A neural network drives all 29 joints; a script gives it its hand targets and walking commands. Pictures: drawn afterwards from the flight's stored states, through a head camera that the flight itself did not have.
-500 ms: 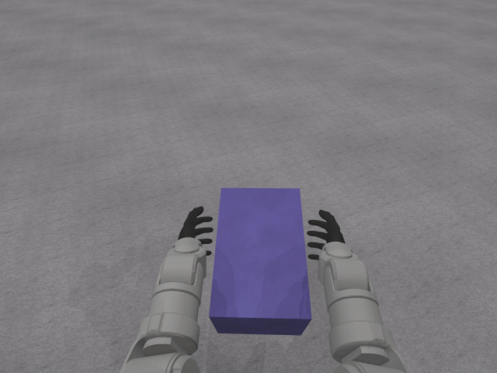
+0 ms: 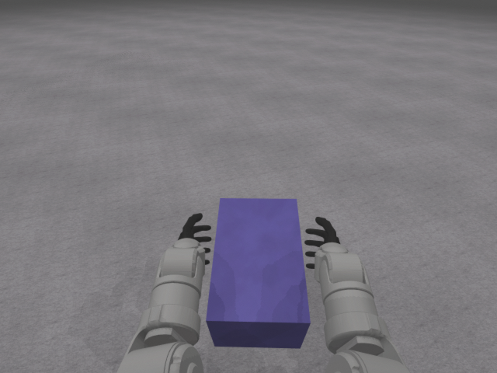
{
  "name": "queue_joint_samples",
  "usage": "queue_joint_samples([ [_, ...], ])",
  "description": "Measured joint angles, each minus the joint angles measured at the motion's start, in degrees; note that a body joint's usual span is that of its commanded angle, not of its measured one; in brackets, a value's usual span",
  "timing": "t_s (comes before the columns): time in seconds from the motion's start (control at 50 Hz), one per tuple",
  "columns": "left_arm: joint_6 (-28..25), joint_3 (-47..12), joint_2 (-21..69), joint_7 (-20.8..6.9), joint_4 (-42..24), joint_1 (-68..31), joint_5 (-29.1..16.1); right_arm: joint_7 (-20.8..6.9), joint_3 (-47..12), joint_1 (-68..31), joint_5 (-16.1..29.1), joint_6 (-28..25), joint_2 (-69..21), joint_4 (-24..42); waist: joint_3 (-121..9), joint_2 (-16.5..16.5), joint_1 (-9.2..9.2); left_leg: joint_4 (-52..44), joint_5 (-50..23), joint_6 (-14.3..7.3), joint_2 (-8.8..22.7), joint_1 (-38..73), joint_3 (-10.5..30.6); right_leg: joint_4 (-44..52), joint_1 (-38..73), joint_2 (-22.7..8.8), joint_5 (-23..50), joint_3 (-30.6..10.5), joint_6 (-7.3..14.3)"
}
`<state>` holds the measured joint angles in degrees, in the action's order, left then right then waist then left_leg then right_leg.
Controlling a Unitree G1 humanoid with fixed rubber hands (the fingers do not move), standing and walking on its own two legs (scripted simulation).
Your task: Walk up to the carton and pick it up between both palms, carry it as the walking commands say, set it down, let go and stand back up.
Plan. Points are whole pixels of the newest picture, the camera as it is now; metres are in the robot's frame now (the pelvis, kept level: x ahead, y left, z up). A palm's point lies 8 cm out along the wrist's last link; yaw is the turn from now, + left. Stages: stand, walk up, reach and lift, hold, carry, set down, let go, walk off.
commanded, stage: reach and lift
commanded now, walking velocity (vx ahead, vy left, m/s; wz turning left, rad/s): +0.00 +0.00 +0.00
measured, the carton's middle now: (257, 268) +0.35 +0.00 -0.04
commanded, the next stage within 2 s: hold in 0.64 s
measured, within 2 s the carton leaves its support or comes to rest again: neither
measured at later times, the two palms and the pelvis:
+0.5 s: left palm (187, 250) +0.31 +0.13 +0.06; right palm (330, 256) +0.31 -0.12 +0.06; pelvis +0.00 +0.00 +0.00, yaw +0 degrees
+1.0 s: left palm (186, 254) +0.30 +0.13 +0.06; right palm (332, 260) +0.30 -0.12 +0.06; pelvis +0.00 +0.00 +0.00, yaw +0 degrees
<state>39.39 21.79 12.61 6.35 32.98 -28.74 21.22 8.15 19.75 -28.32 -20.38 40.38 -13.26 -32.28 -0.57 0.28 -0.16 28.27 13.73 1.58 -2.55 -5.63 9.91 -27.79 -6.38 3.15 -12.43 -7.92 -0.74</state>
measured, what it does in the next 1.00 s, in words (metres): stands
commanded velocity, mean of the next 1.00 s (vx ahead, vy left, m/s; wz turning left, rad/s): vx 0.00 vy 0.00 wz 0.00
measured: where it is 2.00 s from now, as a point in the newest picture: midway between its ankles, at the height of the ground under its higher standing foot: outside the picture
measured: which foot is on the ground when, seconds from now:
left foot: down 0.00-1.00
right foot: down 0.00-1.00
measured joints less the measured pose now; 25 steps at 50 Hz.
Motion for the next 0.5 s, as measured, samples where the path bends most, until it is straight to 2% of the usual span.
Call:
queue_joint_samples([
  [0.5, 1.09, -2.83, 0.15, 0.11, -3.36, 1.83, -1.08, -0.79, -2.27, 2.20, 1.30, 0.46, 0.80, 2.96, -0.30, -0.13, -0.31, -1.86, -1.07, -0.21, 0.12, -0.42, -1.01, 1.45, -0.61, -0.55, 0.82, 0.10, -0.14],
])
